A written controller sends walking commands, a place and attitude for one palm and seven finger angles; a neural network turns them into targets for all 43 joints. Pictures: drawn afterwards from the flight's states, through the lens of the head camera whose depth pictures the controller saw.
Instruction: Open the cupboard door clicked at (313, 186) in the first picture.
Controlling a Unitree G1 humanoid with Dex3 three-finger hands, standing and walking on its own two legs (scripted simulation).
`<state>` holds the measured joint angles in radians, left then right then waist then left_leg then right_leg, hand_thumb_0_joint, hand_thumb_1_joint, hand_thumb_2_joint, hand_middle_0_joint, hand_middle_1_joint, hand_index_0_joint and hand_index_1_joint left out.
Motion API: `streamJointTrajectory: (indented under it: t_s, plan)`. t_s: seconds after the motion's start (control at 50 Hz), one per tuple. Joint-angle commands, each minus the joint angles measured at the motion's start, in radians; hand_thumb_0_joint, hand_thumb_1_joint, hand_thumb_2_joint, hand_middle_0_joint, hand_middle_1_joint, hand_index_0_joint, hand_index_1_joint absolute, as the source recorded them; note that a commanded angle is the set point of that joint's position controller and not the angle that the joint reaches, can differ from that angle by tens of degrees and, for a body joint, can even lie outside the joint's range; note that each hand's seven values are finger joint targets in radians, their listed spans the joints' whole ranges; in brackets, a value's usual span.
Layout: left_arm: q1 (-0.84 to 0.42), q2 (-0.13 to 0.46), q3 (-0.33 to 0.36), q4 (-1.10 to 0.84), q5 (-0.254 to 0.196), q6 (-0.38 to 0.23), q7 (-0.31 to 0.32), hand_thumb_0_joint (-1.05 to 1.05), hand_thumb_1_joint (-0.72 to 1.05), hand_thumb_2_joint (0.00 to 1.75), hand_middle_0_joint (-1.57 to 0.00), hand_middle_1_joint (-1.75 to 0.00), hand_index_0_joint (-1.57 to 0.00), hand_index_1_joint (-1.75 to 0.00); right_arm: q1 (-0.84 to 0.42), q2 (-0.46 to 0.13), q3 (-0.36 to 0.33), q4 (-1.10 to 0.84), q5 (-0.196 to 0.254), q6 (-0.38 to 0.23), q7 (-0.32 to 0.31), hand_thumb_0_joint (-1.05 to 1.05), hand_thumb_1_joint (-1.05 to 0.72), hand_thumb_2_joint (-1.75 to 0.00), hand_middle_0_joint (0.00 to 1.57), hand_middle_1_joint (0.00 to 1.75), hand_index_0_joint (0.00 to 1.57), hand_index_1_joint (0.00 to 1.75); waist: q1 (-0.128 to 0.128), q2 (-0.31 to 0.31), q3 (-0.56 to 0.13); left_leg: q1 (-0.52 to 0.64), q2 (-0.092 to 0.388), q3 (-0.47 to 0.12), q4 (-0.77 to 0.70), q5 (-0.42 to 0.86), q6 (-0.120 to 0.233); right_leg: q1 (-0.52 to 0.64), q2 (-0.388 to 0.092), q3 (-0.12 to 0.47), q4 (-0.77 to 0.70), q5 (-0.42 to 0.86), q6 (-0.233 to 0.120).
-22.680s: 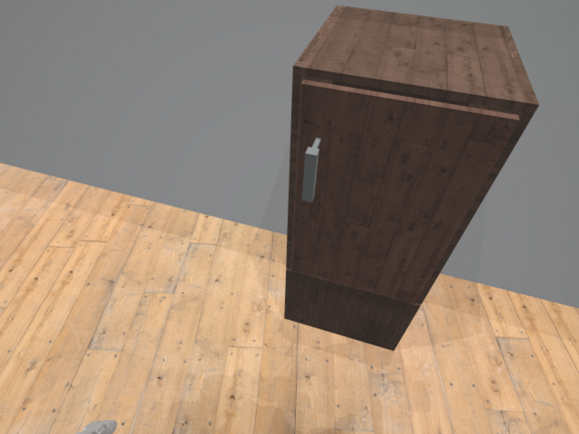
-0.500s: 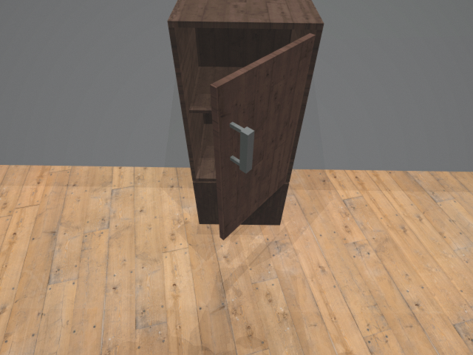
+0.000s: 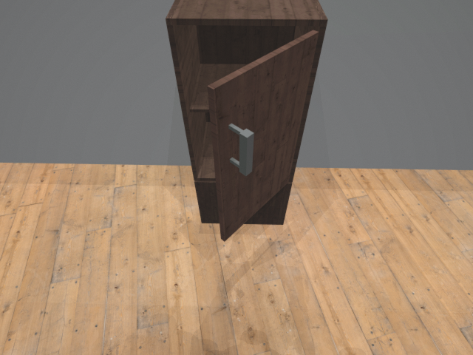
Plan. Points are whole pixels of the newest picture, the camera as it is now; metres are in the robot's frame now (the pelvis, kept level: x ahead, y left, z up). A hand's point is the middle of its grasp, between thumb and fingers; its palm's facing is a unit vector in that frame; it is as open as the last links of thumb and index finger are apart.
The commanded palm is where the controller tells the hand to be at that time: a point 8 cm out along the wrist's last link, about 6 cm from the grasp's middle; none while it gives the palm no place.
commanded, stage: look to check the result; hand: left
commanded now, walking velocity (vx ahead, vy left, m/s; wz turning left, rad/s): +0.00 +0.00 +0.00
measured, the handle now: (239, 149) +0.56 +0.03 +0.01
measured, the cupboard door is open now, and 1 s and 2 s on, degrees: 48 48 48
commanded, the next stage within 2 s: walk to a spot facing it in 0.14 s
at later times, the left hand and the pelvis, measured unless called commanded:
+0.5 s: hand out of the picture -0.01 +0.17 -0.18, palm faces +0.01 -0.98 -0.20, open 7.4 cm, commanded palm none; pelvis +0.00 +0.00 -0.01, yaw -4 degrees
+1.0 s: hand out of the picture +0.15 +0.17 -0.17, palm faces -0.30 -0.92 -0.27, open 7.4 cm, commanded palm none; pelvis -0.01 -0.01 -0.01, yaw -20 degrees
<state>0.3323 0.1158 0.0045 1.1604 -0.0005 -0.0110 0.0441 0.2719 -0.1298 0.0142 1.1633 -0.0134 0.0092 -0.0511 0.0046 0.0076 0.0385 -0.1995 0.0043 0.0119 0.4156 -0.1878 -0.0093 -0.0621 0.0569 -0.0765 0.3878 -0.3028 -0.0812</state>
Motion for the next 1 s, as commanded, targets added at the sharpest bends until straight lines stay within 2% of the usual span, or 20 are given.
streamJointTrajectory:
  t_s: [0.0,0.22,0.3,0.4,0.44,0.48,0.52,0.56,0.58,0.6,0.62,0.64,0.7,0.74,0.78,0.86,0.9,0.94,0.96,0.98]
  plan:
    - [0.097,0.098,0.017,-0.015,0.003,-0.008,0.01,0.0,0.9,0.9,-0.2,-0.3,-0.2,-0.3,0.068,-0.07,-0.014,-0.014,-0.001,-0.004,0.0,0.0,-0.9,-0.9,0.2,0.3,0.2,0.3,-0.004,-0.026,0.059,0.03,0.082,-0.057,-0.024,0.16,0.046,-0.092,-0.168,0.12,-0.098,0.291,0.063]
    - [0.084,0.097,0.018,-0.02,0.003,-0.009,0.008,0.0,0.9,0.9,-0.2,-0.3,-0.2,-0.3,0.063,-0.077,-0.015,-0.017,-0.004,-0.009,-0.002,0.0,-0.9,-0.9,0.2,0.3,0.2,0.3,-0.005,-0.003,0.047,0.042,0.086,-0.062,-0.031,0.176,0.045,-0.08,-0.166,0.127,-0.099,0.286,0.052]
    - [0.077,0.112,0.035,-0.032,0.007,0.005,0.008,0.0,0.9,0.9,-0.2,-0.3,-0.2,-0.3,0.064,-0.084,-0.027,-0.022,-0.003,0.003,-0.008,0.0,-0.9,-0.9,0.2,0.3,0.2,0.3,-0.004,-0.015,0.061,0.034,0.097,-0.026,0.014,0.152,0.038,-0.101,-0.168,0.15,-0.074,0.352,0.05]
    - [0.041,0.159,0.072,-0.074,0.016,0.03,-0.003,0.0,0.9,0.9,-0.2,-0.3,-0.2,-0.3,0.033,-0.104,-0.057,-0.068,-0.004,0.024,-0.012,0.0,-0.9,-0.9,0.2,0.3,0.2,0.3,-0.007,-0.074,0.062,-0.038,0.088,0.045,0.126,0.011,0.014,-0.137,-0.207,0.25,-0.051,0.346,-0.005]
    - [0.022,0.179,0.084,-0.092,0.018,0.034,-0.007,0.0,0.9,0.9,-0.2,-0.3,-0.2,-0.3,0.011,-0.1,-0.066,-0.093,-0.003,0.026,-0.01,0.0,-0.9,-0.9,0.2,0.3,0.2,0.3,-0.003,-0.107,0.063,-0.086,0.068,0.063,0.204,-0.096,0.0,-0.131,-0.241,0.309,-0.056,0.382,-0.054]
    - [0.014,0.191,0.094,-0.105,0.022,0.033,-0.007,0.0,0.9,0.9,-0.2,-0.3,-0.2,-0.3,-0.025,-0.104,-0.074,-0.121,-0.001,0.025,-0.008,0.0,-0.9,-0.9,0.2,0.3,0.2,0.3,0.006,-0.095,0.068,-0.14,0.062,0.056,0.29,-0.203,-0.01,-0.122,-0.275,0.371,-0.055,0.456,-0.11]
    - [-0.001,0.204,0.104,-0.12,0.026,0.034,-0.005,0.0,0.9,0.9,-0.2,-0.3,-0.2,-0.3,-0.032,-0.105,-0.077,-0.145,0.001,0.021,-0.008,0.0,-0.9,-0.9,0.2,0.3,0.2,0.3,0.005,-0.095,0.054,-0.173,0.067,0.039,0.309,-0.254,-0.011,-0.09,-0.288,0.397,-0.027,0.545,-0.138]
    - [-0.038,0.209,0.11,-0.136,0.022,0.033,-0.007,0.0,0.9,0.9,-0.2,-0.3,-0.2,-0.3,0.002,-0.106,-0.076,-0.146,0.004,0.012,-0.011,0.0,-0.9,-0.9,0.2,0.3,0.2,0.3,-0.021,-0.071,0.026,-0.093,0.082,0.024,0.153,-0.178,-0.009,-0.103,-0.26,0.383,0.058,0.653,-0.111]
    - [-0.057,0.196,0.108,-0.146,0.016,0.032,-0.009,0.0,0.9,0.9,-0.2,-0.3,-0.2,-0.3,0.056,-0.121,-0.078,-0.132,0.002,0.002,-0.012,0.0,-0.9,-0.9,0.2,0.3,0.2,0.3,-0.044,-0.012,-0.013,0.047,0.124,0.005,0.03,0.071,0.005,-0.169,-0.195,0.319,0.136,0.625,-0.058]
    - [-0.041,0.152,0.103,-0.166,0.008,0.033,-0.016,0.0,0.9,0.9,-0.2,-0.3,-0.2,-0.3,0.091,-0.176,-0.088,-0.127,-0.008,-0.005,-0.02,0.0,-0.9,-0.9,0.2,0.3,0.2,0.3,-0.039,0.178,-0.045,0.191,0.277,-0.15,-0.001,0.347,0.073,-0.325,-0.067,0.22,0.266,0.358,0.018]
    - [-0.071,0.14,0.095,-0.194,0.004,0.034,-0.02,0.0,0.9,0.9,-0.2,-0.3,-0.2,-0.3,0.146,-0.216,-0.092,-0.124,-0.013,-0.009,-0.025,0.0,-0.9,-0.9,0.2,0.3,0.2,0.3,-0.048,0.3,-0.045,0.231,0.451,-0.297,-0.06,0.659,0.192,-0.438,0.003,0.098,0.496,-0.219,0.067]
    - [-0.082,0.16,0.101,-0.191,0.016,0.042,-0.022,0.0,0.9,0.9,-0.2,-0.3,-0.2,-0.3,0.139,-0.217,-0.082,-0.128,-0.022,-0.009,-0.025,0.0,-0.9,-0.9,0.2,0.3,0.2,0.3,-0.042,0.202,-0.042,0.129,0.478,-0.266,-0.088,0.504,0.232,-0.398,-0.028,0.149,0.685,-0.319,0.064]
    - [-0.105,0.157,0.113,-0.203,0.026,0.061,-0.052,0.0,0.9,0.9,-0.2,-0.3,-0.2,-0.3,-0.014,-0.202,-0.072,-0.202,-0.022,-0.015,-0.025,0.0,-0.9,-0.9,0.2,0.3,0.2,0.3,0.018,0.072,0.045,0.002,0.386,-0.125,-0.141,0.207,0.179,-0.461,-0.082,0.134,0.802,-0.168,0.088]
    - [-0.107,0.143,0.111,-0.222,0.024,0.064,-0.065,0.0,0.9,0.9,-0.2,-0.3,-0.2,-0.3,-0.032,-0.209,-0.077,-0.22,-0.026,-0.018,-0.019,0.0,-0.9,-0.9,0.2,0.3,0.2,0.3,0.022,0.095,0.019,0.045,0.336,-0.026,-0.125,0.24,0.15,-0.482,-0.088,0.102,0.767,-0.119,0.11]
    - [-0.127,0.142,0.106,-0.24,0.023,0.066,-0.071,0.0,0.9,0.9,-0.2,-0.3,-0.2,-0.3,-0.025,-0.219,-0.081,-0.223,-0.024,-0.018,-0.014,0.0,-0.9,-0.9,0.2,0.3,0.2,0.3,0.011,0.149,-0.015,0.087,0.319,0.048,-0.103,0.274,0.14,-0.469,-0.101,0.071,0.671,-0.109,0.122]
    - [-0.18,0.148,0.095,-0.274,0.024,0.058,-0.078,0.0,0.9,0.9,-0.2,-0.3,-0.2,-0.3,-0.013,-0.252,-0.1,-0.235,-0.026,-0.011,0.001,0.0,-0.9,-0.9,0.2,0.3,0.2,0.3,-0.017,0.195,-0.051,0.1,0.339,0.104,-0.056,0.283,0.133,-0.381,-0.099,0.011,0.448,-0.121,0.118]
    - [-0.171,0.16,0.093,-0.279,0.025,0.05,-0.077,0.0,0.9,0.9,-0.2,-0.3,-0.2,-0.3,-0.014,-0.272,-0.11,-0.245,-0.025,-0.007,0.01,0.0,-0.9,-0.9,0.2,0.3,0.2,0.3,-0.019,0.202,-0.064,0.104,0.344,0.131,0.005,0.298,0.111,-0.324,-0.079,-0.021,0.349,-0.106,0.108]
    - [-0.116,0.185,0.102,-0.266,0.024,0.043,-0.077,0.0,0.9,0.9,-0.2,-0.3,-0.2,-0.3,-0.049,-0.277,-0.116,-0.263,-0.018,-0.001,0.015,0.0,-0.9,-0.9,0.2,0.3,0.2,0.3,0.022,0.153,-0.076,0.03,0.324,0.165,0.102,0.217,0.062,-0.193,-0.073,-0.027,0.196,0.04,0.091]
    - [-0.051,0.242,0.114,-0.251,0.028,0.036,-0.071,0.0,0.9,0.9,-0.2,-0.3,-0.2,-0.3,-0.074,-0.257,-0.115,-0.28,-0.009,0.003,0.019,0.0,-0.9,-0.9,0.2,0.3,0.2,0.3,0.063,0.033,-0.092,-0.074,0.274,0.2,0.246,0.074,0.012,-0.068,-0.121,0.052,0.07,0.204,0.064]
    - [-0.014,0.372,0.14,-0.246,0.04,0.021,-0.053,0.0,0.9,0.9,-0.2,-0.3,-0.2,-0.3,-0.089,-0.167,-0.095,-0.328,-0.001,0.01,0.027,0.0,-0.9,-0.9,0.2,0.3,0.2,0.3,0.087,-0.363,-0.094,-0.331,0.112,0.243,0.517,-0.38,-0.052,0.044,-0.382,0.467,-0.065,0.481,-0.045]
